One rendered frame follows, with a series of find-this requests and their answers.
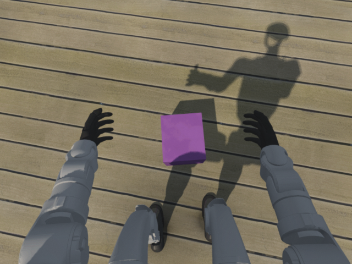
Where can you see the left robot hand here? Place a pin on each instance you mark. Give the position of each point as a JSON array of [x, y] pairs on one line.
[[91, 131]]

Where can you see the left robot upper arm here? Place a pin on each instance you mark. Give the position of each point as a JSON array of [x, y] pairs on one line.
[[60, 243]]

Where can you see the robot left shin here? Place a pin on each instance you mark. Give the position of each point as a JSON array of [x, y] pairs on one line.
[[144, 207]]

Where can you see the right robot upper arm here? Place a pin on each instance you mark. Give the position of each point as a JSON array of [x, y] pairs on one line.
[[313, 254]]

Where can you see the robot right thigh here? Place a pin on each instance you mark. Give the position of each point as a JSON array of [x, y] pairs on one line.
[[227, 244]]

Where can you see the carton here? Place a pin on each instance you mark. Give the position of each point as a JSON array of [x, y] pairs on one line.
[[182, 139]]

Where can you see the robot right forearm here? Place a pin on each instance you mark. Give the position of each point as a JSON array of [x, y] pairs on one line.
[[298, 221]]

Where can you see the robot left forearm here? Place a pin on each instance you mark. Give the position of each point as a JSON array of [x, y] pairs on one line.
[[72, 189]]

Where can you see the right robot hand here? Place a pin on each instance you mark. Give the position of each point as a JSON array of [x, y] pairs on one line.
[[265, 131]]

